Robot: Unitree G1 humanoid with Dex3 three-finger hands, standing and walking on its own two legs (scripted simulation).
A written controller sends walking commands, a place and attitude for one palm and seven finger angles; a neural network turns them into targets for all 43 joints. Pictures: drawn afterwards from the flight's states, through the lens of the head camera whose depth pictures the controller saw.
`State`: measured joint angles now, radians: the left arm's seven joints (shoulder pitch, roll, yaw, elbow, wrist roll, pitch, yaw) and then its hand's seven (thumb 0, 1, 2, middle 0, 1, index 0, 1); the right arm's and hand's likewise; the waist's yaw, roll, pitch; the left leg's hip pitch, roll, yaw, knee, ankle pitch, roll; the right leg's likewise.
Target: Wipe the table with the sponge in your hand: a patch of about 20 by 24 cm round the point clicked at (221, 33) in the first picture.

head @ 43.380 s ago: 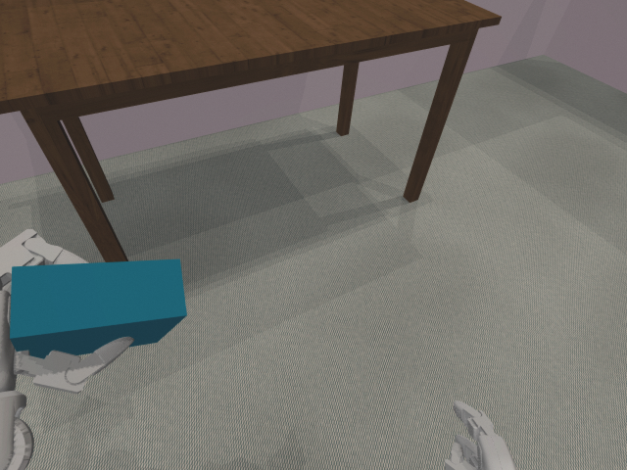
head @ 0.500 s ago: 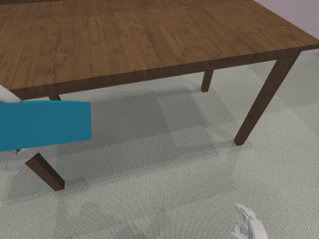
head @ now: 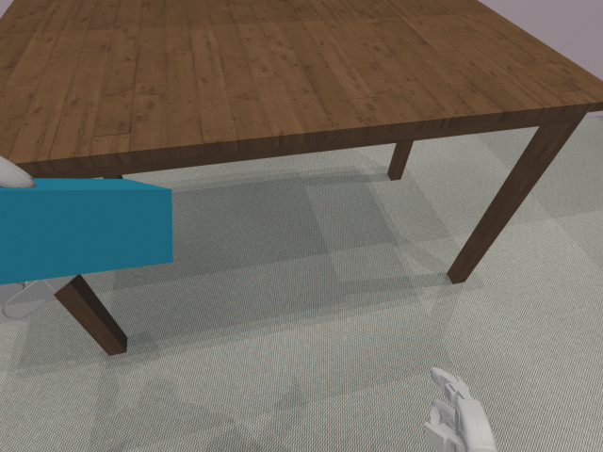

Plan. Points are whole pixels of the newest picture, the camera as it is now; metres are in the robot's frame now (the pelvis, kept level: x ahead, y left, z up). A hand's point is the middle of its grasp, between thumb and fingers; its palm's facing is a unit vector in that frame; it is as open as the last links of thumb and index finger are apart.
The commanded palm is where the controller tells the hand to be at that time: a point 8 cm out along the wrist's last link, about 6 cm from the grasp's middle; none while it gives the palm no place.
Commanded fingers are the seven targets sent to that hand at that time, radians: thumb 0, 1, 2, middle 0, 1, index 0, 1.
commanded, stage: stop stepping back and stand still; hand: left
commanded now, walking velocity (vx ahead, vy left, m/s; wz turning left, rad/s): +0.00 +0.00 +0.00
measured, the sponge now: (91, 216) +0.24 +0.20 +0.26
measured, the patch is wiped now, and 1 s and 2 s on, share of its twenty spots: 0.95 0.95 0.95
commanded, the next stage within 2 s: stand and wait in 0.42 s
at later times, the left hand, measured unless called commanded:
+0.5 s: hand out of the picture +0.19 +0.25 +0.29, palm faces +0.55 -0.77 -0.33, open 9.5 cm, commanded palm +0.13 +0.29 +0.29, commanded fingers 0.00 0.10 1.30 -1.20 -1.60 -1.20 -1.60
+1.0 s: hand out of the picture +0.21 +0.25 +0.28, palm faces +0.55 -0.77 -0.33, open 9.5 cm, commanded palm +0.15 +0.29 +0.29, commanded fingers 0.00 0.10 1.30 -1.20 -1.60 -1.20 -1.60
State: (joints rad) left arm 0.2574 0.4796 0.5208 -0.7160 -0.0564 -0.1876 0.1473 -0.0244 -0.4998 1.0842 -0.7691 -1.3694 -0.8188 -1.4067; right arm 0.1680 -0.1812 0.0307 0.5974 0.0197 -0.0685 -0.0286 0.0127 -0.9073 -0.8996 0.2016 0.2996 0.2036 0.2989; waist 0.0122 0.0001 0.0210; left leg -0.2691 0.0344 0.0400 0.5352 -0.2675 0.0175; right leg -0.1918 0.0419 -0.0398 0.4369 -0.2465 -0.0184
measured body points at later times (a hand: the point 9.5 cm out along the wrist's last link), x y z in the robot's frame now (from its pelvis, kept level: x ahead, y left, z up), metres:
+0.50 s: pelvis -0.02 +0.01 +0.00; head -0.02 +0.02 +0.45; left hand +0.16 +0.29 +0.30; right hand +0.15 -0.22 -0.08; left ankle +0.01 +0.10 -0.74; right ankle -0.01 -0.11 -0.74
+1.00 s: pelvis -0.01 +0.01 +0.00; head -0.01 +0.01 +0.45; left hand +0.17 +0.29 +0.30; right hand +0.17 -0.22 -0.08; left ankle +0.01 +0.10 -0.74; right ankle -0.01 -0.11 -0.74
